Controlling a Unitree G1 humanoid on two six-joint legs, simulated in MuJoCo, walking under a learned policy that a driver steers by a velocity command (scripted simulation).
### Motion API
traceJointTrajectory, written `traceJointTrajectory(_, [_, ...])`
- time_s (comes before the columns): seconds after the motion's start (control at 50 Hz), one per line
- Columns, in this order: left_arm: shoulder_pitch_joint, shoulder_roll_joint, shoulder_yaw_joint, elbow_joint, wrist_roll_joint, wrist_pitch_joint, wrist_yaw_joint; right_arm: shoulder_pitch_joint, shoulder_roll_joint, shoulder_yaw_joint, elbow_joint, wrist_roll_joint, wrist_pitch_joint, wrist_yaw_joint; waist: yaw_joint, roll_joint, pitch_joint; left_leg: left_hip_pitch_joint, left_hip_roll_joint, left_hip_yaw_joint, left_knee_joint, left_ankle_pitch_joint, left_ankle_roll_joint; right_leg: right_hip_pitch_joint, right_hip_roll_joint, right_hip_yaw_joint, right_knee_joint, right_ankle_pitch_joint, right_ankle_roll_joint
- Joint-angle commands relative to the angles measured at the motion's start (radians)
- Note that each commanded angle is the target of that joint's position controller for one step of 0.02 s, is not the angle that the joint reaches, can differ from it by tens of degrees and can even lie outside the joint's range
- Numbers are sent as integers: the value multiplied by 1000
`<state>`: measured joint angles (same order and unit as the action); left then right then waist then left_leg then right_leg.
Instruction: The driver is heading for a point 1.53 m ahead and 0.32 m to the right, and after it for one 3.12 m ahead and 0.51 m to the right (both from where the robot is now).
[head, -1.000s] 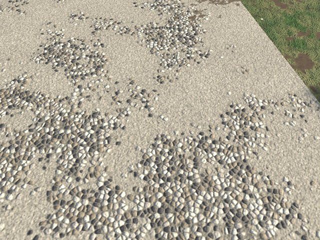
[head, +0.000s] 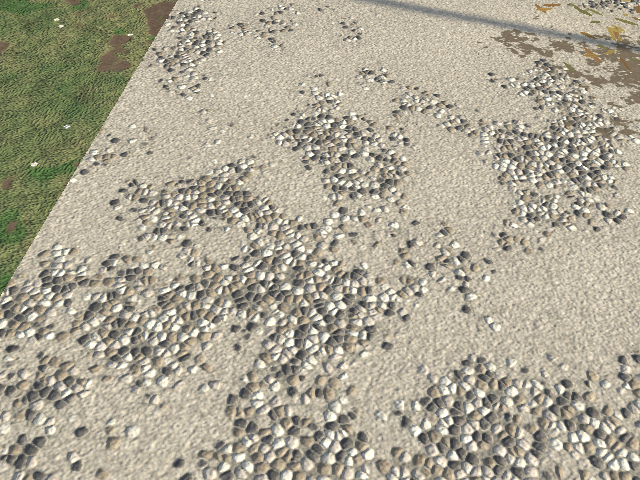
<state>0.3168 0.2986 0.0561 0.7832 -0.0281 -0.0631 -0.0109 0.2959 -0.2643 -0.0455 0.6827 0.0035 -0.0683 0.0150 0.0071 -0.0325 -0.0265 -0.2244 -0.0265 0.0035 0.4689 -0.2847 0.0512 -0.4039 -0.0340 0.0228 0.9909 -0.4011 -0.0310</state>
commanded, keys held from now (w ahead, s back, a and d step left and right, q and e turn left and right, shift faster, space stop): w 1.00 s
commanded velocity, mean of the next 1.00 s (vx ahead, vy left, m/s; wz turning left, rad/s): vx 0.48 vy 0.00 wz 0.01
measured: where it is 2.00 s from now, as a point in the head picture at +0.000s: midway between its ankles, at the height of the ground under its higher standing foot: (343, 337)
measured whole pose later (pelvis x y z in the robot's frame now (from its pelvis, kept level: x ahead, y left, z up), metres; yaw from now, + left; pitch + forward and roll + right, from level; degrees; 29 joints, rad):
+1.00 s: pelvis +0.55 +0.00 -0.01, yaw -1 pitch +2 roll -1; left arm 0.33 0.31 0.04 0.85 -0.03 -0.07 -0.01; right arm 0.14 -0.27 -0.04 0.69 0.00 -0.08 0.03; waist 0.03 -0.01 0.04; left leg -0.42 -0.01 0.05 0.54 -0.16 0.06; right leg -0.29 0.00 0.04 1.10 -0.44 -0.03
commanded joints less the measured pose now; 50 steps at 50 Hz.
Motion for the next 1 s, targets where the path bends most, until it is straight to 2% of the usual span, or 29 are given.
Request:
traceJointTrajectory(0.02, [-137,104,27,-116,12,-40,-10,65,-137,-34,-33,-5,-17,1,-50,150,107,254,284,-394,-307,-85,170,-458,-89,44,84,122,-14])
traceJointTrajectory(0.08, [-163,65,15,-118,20,-32,-20,66,-141,-35,-23,-2,-16,-6,-42,128,94,212,238,-252,-336,174,166,-410,-81,4,-21,256,28])
traceJointTrajectory(0.16, [-290,20,-9,-152,17,-33,-28,104,-166,-41,14,5,-10,-19,-76,124,108,146,201,-128,-343,283,143,-291,-42,-29,-290,433,55])
traceJointTrajectory(0.22, [-372,28,-13,-178,8,-37,-44,151,-184,-45,46,14,-8,-21,-95,118,131,153,231,-122,-343,267,140,-232,-17,-34,-399,488,39])
traceJointTrajectory(0.26, [-398,44,-9,-193,5,-41,-53,160,-189,-48,65,20,-4,-22,-84,119,140,214,263,-125,-319,312,128,-232,-12,-23,-445,460,10])
traceJointTrajectory(0.3, [-382,66,-2,-195,9,-43,-58,158,-200,-53,77,21,5,-25,-57,125,116,280,279,-117,-260,460,108,-186,6,-32,-475,398,-20])
traceJointTrajectory(0.32, [-341,86,8,-188,12,-42,-54,153,-214,-57,78,19,10,-28,-31,142,75,303,274,-107,-193,638,96,-111,33,-54,-474,356,-39])
traceJointTrajectory(0.34, [-239,117,26,-163,14,-39,-45,142,-219,-57,79,17,18,-30,31,150,-2,299,250,-78,-59,825,78,39,66,-85,-485,344,-67])
traceJointTrajectory(0.36, [-78,158,46,-122,15,-34,-33,141,-204,-48,73,9,23,-36,107,143,-113,203,206,-46,142,849,47,289,50,-74,-468,367,-101])
traceJointTrajectory(0.38, [100,238,62,-92,25,-26,-19,167,-140,-22,45,-22,21,-40,150,-17,-280,-36,133,-12,491,454,12,617,-175,192,-425,384,-168])
traceJointTrajectory(0.4, [111,267,62,-75,29,-28,-32,318,-25,7,45,5,0,-27,52,-290,-427,-370,-47,-107,792,-298,-36,866,-368,710,-593,77,-323])
traceJointTrajectory(0.42, [76,165,40,-82,14,-27,-28,199,-149,-18,50,30,-16,-20,102,-164,-314,-483,10,-173,869,-282,-29,787,-328,708,-684,-55,-274])
traceJointTrajectory(0.44, [10,134,29,-84,12,-26,-22,83,-185,-29,16,48,-25,-16,95,-103,-151,-530,59,-127,851,-187,-21,638,-295,540,-701,-3,-234])
traceJointTrajectory(0.46, [-49,125,24,-90,20,-25,-20,33,-170,-24,8,36,-31,-21,60,-2,-73,-491,107,-101,800,-98,-21,486,-260,438,-721,124,-216])
traceJointTrajectory(0.48, [-89,106,20,-93,32,-27,-22,16,-162,-28,8,17,-29,-23,29,8,-23,-452,135,-93,745,-47,-27,373,-222,358,-744,231,-213])
traceJointTrajectory(0.5, [-108,91,16,-94,44,-32,-22,44,-148,-28,15,15,-20,-20,-6,-23,-22,-391,158,-102,724,-12,-29,306,-199,312,-772,279,-213])
traceJointTrajectory(0.54, [-115,86,17,-81,35,-46,-24,75,-111,-22,28,13,-1,-22,-32,-38,-11,-351,170,-89,677,4,-45,235,-183,247,-825,325,-233])
traceJointTrajectory(0.6, [-93,113,24,-52,27,-53,-15,-18,-99,-17,-4,-2,9,-27,-23,-20,54,-422,185,-76,550,112,-76,194,-174,169,-876,376,-240])
traceJointTrajectory(0.7, [-21,145,28,-18,15,-38,-2,-201,-64,0,-45,2,-16,-8,46,0,87,-386,143,-25,210,384,-75,232,-122,51,-876,421,-185])
traceJointTrajectory(0.76, [46,164,31,15,8,-23,-1,-289,-69,1,-76,13,-24,10,82,-2,103,-396,121,-19,115,393,-63,325,-162,65,-846,410,-183])
traceJointTrajectory(0.8, [67,171,34,32,6,-9,3,-323,-82,-2,-96,14,-28,22,82,-10,107,-419,109,-25,71,331,-41,409,-198,80,-804,450,-172])
traceJointTrajectory(0.86, [52,191,41,41,5,9,12,-259,-118,-17,-91,11,-31,30,25,-41,56,-308,69,0,31,210,3,485,-215,79,-690,672,-139])
traceJointTrajectory(0.88, [30,190,39,39,6,15,14,-149,-146,-34,-61,9,-31,25,-42,-38,-13,-149,36,33,-1,219,30,468,-180,44,-557,825,-118])
traceJointTrajectory(0.9, [32,154,24,29,17,17,17,12,-198,-58,-18,5,-28,15,-111,-15,-136,112,70,5,27,253,69,361,-127,4,-348,796,-85])
traceJointTrajectory(0.92, [118,59,-9,-8,32,2,14,139,-303,-81,-5,-19,-25,6,-106,169,-310,521,332,-374,50,212,200,1,-8,-45,38,433,-19])
traceJointTrajectory(0.94, [144,39,-19,6,21,-19,7,172,-265,-73,11,-2,-19,10,-104,317,-401,650,433,-733,-112,58,293,-230,101,46,252,-160,8])
traceJointTrajectory(0.96, [64,142,7,-8,-4,-35,-2,122,-197,-50,3,5,-17,10,-120,216,-267,565,402,-649,-147,-40,244,-339,35,104,328,-145,-4])
traceJointTrajectory(0.98, [-22,148,8,-34,-16,-42,-5,59,-171,-41,-5,3,-15,7,-103,158,-145,427,363,-506,-165,-8,211,-359,-15,70,307,-61,-13])
traceJointTrajectory(1.0, [-63,135,6,-43,-4,-43,-3,1,-152,-34,-5,-3,-15,10,-71,91,-57,285,320,-407,-198,83,195,-335,-54,48,241,14,-8])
